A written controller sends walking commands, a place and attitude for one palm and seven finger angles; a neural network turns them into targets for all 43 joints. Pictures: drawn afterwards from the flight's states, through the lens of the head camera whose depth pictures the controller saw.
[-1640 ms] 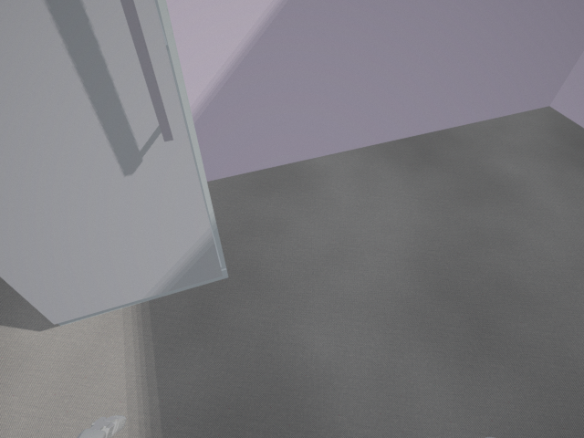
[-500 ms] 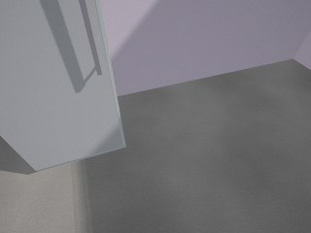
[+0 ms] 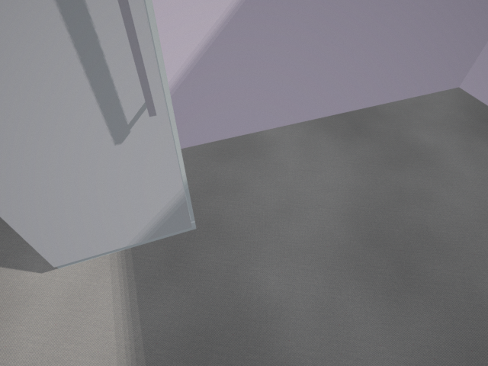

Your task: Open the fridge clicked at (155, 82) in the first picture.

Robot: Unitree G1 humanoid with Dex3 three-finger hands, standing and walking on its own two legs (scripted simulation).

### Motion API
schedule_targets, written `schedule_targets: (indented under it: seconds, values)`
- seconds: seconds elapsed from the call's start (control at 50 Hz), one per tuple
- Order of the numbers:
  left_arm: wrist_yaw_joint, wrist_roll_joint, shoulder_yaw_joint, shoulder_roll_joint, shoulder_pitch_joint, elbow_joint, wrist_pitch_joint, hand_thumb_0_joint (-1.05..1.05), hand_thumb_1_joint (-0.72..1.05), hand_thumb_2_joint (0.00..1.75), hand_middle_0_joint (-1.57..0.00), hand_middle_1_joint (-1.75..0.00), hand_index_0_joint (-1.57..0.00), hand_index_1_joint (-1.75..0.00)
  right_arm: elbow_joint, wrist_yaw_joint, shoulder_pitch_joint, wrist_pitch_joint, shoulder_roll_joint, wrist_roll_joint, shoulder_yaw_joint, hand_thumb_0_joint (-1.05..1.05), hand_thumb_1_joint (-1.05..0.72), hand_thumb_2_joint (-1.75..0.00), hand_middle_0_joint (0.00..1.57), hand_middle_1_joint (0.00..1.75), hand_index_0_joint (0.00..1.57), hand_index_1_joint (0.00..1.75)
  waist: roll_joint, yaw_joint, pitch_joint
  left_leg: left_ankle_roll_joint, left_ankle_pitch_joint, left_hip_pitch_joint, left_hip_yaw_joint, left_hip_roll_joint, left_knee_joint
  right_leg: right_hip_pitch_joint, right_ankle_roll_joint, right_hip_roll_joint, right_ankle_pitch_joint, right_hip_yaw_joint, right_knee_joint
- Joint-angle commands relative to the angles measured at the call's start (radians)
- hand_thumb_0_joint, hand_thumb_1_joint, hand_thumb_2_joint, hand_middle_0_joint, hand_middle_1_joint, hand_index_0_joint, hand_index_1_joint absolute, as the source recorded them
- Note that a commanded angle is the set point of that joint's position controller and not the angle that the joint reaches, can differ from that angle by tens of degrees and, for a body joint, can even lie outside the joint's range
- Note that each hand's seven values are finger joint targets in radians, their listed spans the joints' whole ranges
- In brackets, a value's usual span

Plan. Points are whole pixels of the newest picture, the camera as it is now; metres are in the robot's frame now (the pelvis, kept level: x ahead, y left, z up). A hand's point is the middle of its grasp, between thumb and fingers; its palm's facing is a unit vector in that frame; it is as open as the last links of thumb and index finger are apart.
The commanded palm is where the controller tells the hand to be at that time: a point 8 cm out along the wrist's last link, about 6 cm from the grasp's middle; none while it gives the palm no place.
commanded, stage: turn to face it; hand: right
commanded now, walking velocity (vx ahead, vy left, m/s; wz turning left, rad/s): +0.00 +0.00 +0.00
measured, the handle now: (128, 23) +0.74 +0.30 +0.21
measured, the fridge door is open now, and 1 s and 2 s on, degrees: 0 0 0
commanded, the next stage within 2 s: take the last steps up to it in 0.86 s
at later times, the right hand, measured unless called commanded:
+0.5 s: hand out of the picture +0.06 -0.17 -0.18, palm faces -0.16 +0.95 -0.28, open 7.4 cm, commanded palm none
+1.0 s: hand out of the picture +0.08 -0.21 -0.19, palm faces -0.25 +0.95 -0.18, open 7.4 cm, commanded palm none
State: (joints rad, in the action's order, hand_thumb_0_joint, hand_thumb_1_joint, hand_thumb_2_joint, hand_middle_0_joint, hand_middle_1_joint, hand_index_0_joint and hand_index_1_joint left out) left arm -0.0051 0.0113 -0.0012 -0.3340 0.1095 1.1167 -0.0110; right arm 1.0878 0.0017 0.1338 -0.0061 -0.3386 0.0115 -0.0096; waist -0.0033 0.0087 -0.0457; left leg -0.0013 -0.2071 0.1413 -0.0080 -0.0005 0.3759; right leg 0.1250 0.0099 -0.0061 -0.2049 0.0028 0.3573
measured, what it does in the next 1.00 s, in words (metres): steps on the spot, turning left: right foot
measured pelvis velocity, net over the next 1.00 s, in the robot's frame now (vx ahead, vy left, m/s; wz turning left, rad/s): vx -0.02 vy -0.04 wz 0.35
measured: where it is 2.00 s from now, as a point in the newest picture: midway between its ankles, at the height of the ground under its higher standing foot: outside the picture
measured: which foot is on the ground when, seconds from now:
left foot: down 0.00-0.96, up 0.98-1.00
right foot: down 0.00-0.44, up 0.46-0.92, down 0.94-1.00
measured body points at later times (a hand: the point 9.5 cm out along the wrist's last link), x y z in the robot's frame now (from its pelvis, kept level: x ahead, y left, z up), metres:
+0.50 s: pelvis -0.02 +0.03 -0.03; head +0.02 +0.06 +0.42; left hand +0.01 +0.29 -0.19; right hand +0.07 -0.22 -0.16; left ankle -0.02 +0.11 -0.75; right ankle -0.01 -0.12 -0.72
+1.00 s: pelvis -0.02 -0.04 -0.01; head +0.00 -0.07 +0.44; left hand -0.02 +0.22 -0.14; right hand +0.09 -0.26 -0.18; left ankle -0.03 +0.10 -0.73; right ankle +0.00 -0.13 -0.75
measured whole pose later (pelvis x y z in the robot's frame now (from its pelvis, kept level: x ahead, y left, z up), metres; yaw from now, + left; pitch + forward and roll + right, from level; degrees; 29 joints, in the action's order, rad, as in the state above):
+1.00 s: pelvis -0.02 -0.04 -0.01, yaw +20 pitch +0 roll +1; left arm 0.03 0.01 -0.03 -0.17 0.18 0.98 0.01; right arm 0.97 -0.01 0.27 0.05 -0.23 0.02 0.06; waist -0.06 0.03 -0.01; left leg 0.01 -0.35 0.36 -0.12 0.07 0.65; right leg 0.24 -0.03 -0.01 -0.32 -0.04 0.56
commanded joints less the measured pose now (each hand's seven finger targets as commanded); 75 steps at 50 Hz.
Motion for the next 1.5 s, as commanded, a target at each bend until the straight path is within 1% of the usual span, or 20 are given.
schedule_targets:
  seconds: [0.0,0.1,0.22,0.32,0.38,0.4,0.42,0.44,0.46,0.54,0.76,0.82,0.88,0.9,0.94,0.96,1.02,1.08,1.3,1.48]
  values:
    - [0.019,-0.003,-0.035,-0.205,-0.040,-0.066,-0.024,0.00,0.90,0.90,-0.20,-0.30,-0.20,-0.30,-0.062,-0.013,-0.042,-0.025,-0.204,-0.001,0.045,0.00,-0.90,-0.90,0.20,0.30,0.20,0.30,-0.011,-0.007,0.089,-0.031,0.165,-0.020,-0.107,-0.122,-0.059,-0.015,-0.032,-0.113,0.156,0.093,-0.054]
    - [0.030,-0.001,-0.026,-0.086,0.029,-0.074,-0.001,0.00,0.90,0.90,-0.20,-0.30,-0.20,-0.30,-0.072,-0.018,0.023,0.014,-0.101,-0.001,0.036,0.00,-0.90,-0.90,0.20,0.30,0.20,0.30,-0.018,-0.011,0.078,-0.026,0.289,0.041,-0.139,-0.114,0.016,-0.025,-0.008,-0.123,0.179,0.017,0.032]
    - [0.040,0.003,-0.061,-0.115,0.041,-0.146,0.020,0.00,0.90,0.90,-0.20,-0.30,-0.20,-0.30,-0.147,-0.007,0.041,0.043,-0.095,0.006,0.060,0.00,-0.90,-0.90,0.20,0.30,0.20,0.30,0.044,-0.014,0.053,-0.023,0.234,0.181,-0.139,-0.051,0.167,-0.002,-0.035,-0.183,0.104,0.020,0.059]
    - [0.040,0.008,-0.082,-0.120,0.018,-0.198,0.010,0.00,0.90,0.90,-0.20,-0.30,-0.20,-0.30,-0.195,0.003,0.073,0.055,-0.031,0.008,0.075,0.00,-0.90,-0.90,0.20,0.30,0.20,0.30,0.194,0.002,0.051,0.014,-0.298,0.246,-0.019,-0.010,0.516,0.038,-0.182,-0.363,0.319,0.091,-0.001]
    - [0.039,0.010,-0.091,-0.107,-0.044,-0.223,0.016,0.00,0.90,0.90,-0.20,-0.30,-0.20,-0.30,-0.174,0.008,0.207,0.042,-0.018,0.011,0.088,0.00,-0.90,-0.90,0.20,0.30,0.20,0.30,0.121,0.077,0.080,0.005,-0.085,0.058,-0.002,-0.042,0.241,0.127,-0.087,-0.288,0.255,-0.049,0.225]
    - [0.035,0.002,-0.085,-0.058,-0.027,-0.229,0.028,0.00,0.90,0.90,-0.20,-0.30,-0.20,-0.30,-0.164,0.002,0.256,0.025,-0.083,0.022,0.101,0.00,-0.90,-0.90,0.20,0.30,0.20,0.30,-0.114,0.091,0.084,-0.013,0.161,0.007,-0.184,-0.141,0.020,0.223,0.001,-0.151,-0.003,-0.130,0.474]
    - [0.031,-0.001,-0.070,0.018,-0.012,-0.266,0.031,0.00,0.90,0.90,-0.20,-0.30,-0.20,-0.30,-0.168,-0.014,0.259,0.012,-0.176,0.024,0.112,0.00,-0.90,-0.90,0.20,0.30,0.20,0.30,-0.370,0.066,0.058,-0.095,0.472,-0.015,-0.550,-0.352,-0.064,0.445,0.048,-0.008,-0.403,-0.103,0.691]
    - [0.036,-0.004,-0.073,-0.007,-0.005,-0.262,0.041,0.00,0.90,0.90,-0.20,-0.30,-0.20,-0.30,-0.175,-0.024,0.256,0.017,-0.153,0.010,0.105,0.00,-0.90,-0.90,0.20,0.30,0.20,0.30,-0.273,0.061,0.077,-0.156,0.472,0.021,-0.496,-0.366,-0.072,0.398,0.033,-0.035,-0.393,0.023,0.738]
    - [0.033,-0.003,-0.078,-0.004,0.008,-0.242,0.042,0.00,0.90,0.90,-0.20,-0.30,-0.20,-0.30,-0.190,-0.027,0.206,0.019,-0.114,0.011,0.105,0.00,-0.90,-0.90,0.20,0.30,0.20,0.30,-0.213,0.039,0.065,-0.181,0.299,0.046,-0.441,-0.314,-0.077,0.400,0.027,-0.053,-0.320,0.036,0.764]
    - [0.026,0.005,-0.077,0.009,0.046,-0.194,0.035,0.00,0.90,0.90,-0.20,-0.30,-0.20,-0.30,-0.211,-0.026,0.134,0.008,-0.048,0.005,0.095,0.00,-0.90,-0.90,0.20,0.30,0.20,0.30,-0.095,0.002,0.074,-0.158,0.286,0.023,-0.333,-0.209,-0.046,0.413,0.044,-0.060,-0.152,0.030,0.792]
    - [0.037,0.002,-0.065,0.046,0.021,-0.204,0.030,0.00,0.90,0.90,-0.20,-0.30,-0.20,-0.30,-0.185,-0.030,0.209,0.013,-0.035,0.020,0.105,0.00,-0.90,-0.90,0.20,0.30,0.20,0.30,-0.118,0.035,0.094,-0.202,0.292,-0.013,-0.377,-0.203,-0.048,0.350,0.047,-0.036,-0.209,0.009,0.530]
    - [0.040,-0.005,-0.061,0.057,0.057,-0.201,0.020,0.00,0.90,0.90,-0.20,-0.30,-0.20,-0.30,-0.192,-0.030,0.176,0.018,-0.048,0.021,0.110,0.00,-0.90,-0.90,0.20,0.30,0.20,0.30,-0.137,0.021,0.102,-0.205,0.311,0.031,-0.397,-0.200,-0.034,0.251,0.030,-0.024,-0.221,0.001,0.375]
    - [0.045,-0.010,-0.060,0.063,0.160,-0.169,0.008,0.00,0.90,0.90,-0.20,-0.30,-0.20,-0.30,-0.194,-0.028,0.133,0.025,-0.044,0.011,0.109,0.00,-0.90,-0.90,0.20,0.30,0.20,0.30,-0.130,-0.025,0.111,-0.136,0.232,0.140,-0.364,-0.144,0.011,0.048,0.016,-0.005,-0.059,-0.024,0.123]
    - [0.049,-0.010,-0.062,0.044,0.192,-0.159,0.000,0.00,0.90,0.90,-0.20,-0.30,-0.20,-0.30,-0.200,-0.026,0.123,0.027,-0.021,0.006,0.104,0.00,-0.90,-0.90,0.20,0.30,0.20,0.30,-0.078,-0.041,0.110,-0.098,0.153,0.219,-0.318,-0.099,0.053,-0.053,0.005,-0.042,-0.023,-0.007,0.046]
    - [0.047,0.003,-0.082,-0.080,0.174,-0.188,0.000,0.00,0.90,0.90,-0.20,-0.30,-0.20,-0.30,-0.219,-0.016,0.129,0.032,0.057,0.001,0.089,0.00,-0.90,-0.90,0.20,0.30,0.20,0.30,0.304,-0.031,0.044,0.003,-0.295,0.413,-0.079,0.081,0.367,-0.019,-0.129,-0.375,-0.021,0.357,-0.134]
    - [0.050,0.015,-0.076,-0.085,0.155,-0.200,0.005,0.00,0.90,0.90,-0.20,-0.30,-0.20,-0.30,-0.219,-0.014,0.113,0.038,0.035,0.010,0.098,0.00,-0.90,-0.90,0.20,0.30,0.20,0.30,0.215,-0.032,0.005,0.021,-0.325,0.395,-0.086,0.052,0.530,0.084,-0.179,-0.429,-0.084,0.384,-0.159]
    - [0.057,0.019,-0.060,-0.026,0.128,-0.201,-0.011,0.00,0.90,0.90,-0.20,-0.30,-0.20,-0.30,-0.181,0.013,0.136,0.048,0.021,0.032,0.117,0.00,-0.90,-0.90,0.20,0.30,0.20,0.30,0.114,0.000,-0.043,0.033,-0.166,0.466,-0.077,0.028,0.754,0.104,-0.116,-0.310,-0.296,0.251,-0.200]
    - [0.057,0.015,-0.060,0.002,0.187,-0.175,-0.031,0.00,0.90,0.90,-0.20,-0.30,-0.20,-0.30,-0.161,0.030,0.149,0.042,0.044,0.031,0.111,0.00,-0.90,-0.90,0.20,0.30,0.20,0.30,0.126,-0.008,-0.044,0.042,-0.052,0.524,-0.056,0.013,0.824,0.045,-0.079,-0.263,-0.266,0.160,-0.197]
    - [0.066,0.017,-0.065,0.032,0.419,-0.050,-0.061,0.00,0.90,0.90,-0.20,-0.30,-0.20,-0.30,-0.163,0.050,0.025,0.043,0.085,0.028,0.095,0.00,-0.90,-0.90,0.20,0.30,0.20,0.30,0.126,-0.066,-0.081,0.063,0.020,0.645,-0.020,-0.089,0.684,-0.115,-0.127,-0.354,-0.073,0.107,-0.204]
    - [0.049,0.032,-0.070,0.032,0.478,0.012,-0.049,0.00,0.90,0.90,-0.20,-0.30,-0.20,-0.30,-0.169,0.053,-0.125,0.017,0.141,0.018,0.067,0.00,-0.90,-0.90,0.20,0.30,0.20,0.30,0.203,-0.098,-0.100,0.031,-0.033,0.446,0.113,-0.084,0.336,-0.053,-0.128,-0.333,0.092,-0.020,-0.155]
